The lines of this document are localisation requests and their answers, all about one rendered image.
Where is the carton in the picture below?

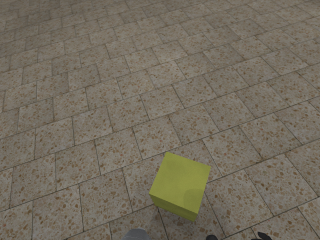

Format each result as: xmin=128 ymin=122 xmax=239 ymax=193
xmin=149 ymin=152 xmax=211 ymax=222

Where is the robot left thigh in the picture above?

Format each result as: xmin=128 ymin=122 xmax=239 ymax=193
xmin=121 ymin=228 xmax=151 ymax=240

